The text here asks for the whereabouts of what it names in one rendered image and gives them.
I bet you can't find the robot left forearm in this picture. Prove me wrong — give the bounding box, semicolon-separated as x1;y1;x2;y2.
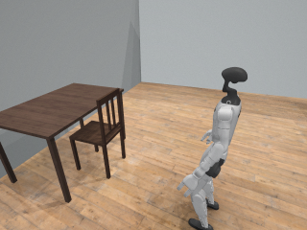
192;143;224;180

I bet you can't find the robot head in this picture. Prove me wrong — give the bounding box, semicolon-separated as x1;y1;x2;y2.
221;67;248;106

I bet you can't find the chair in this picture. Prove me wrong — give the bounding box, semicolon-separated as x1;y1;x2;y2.
69;87;126;179

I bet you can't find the robot left upper arm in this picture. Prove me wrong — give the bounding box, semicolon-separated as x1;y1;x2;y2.
212;105;233;154

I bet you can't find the robot left hand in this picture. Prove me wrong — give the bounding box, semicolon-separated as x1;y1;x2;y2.
177;173;199;197

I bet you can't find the robot right hand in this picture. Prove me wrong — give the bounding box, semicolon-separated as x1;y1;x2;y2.
201;129;212;145

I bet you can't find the robot right shin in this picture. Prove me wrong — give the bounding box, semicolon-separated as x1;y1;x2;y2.
202;179;214;204

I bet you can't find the table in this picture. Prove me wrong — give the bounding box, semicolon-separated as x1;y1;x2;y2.
0;83;126;203

